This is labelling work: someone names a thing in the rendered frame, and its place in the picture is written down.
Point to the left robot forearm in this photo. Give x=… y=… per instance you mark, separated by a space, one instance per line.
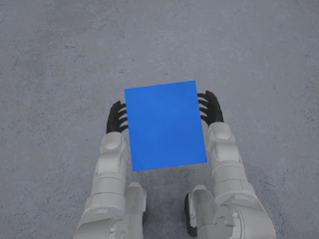
x=107 y=198

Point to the carton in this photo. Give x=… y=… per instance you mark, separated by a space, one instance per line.
x=165 y=128

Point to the robot left upper arm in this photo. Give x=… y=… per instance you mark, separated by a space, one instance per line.
x=111 y=228

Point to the right robot thigh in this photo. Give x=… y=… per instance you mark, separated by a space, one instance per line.
x=201 y=204

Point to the right robot hand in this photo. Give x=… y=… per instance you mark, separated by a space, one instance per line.
x=213 y=111

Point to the left robot hand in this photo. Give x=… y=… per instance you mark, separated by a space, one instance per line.
x=114 y=123

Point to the robot right foot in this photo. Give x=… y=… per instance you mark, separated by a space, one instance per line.
x=191 y=230

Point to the right robot forearm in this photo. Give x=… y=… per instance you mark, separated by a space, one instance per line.
x=229 y=177

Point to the robot right upper arm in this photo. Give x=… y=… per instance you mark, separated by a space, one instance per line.
x=235 y=221

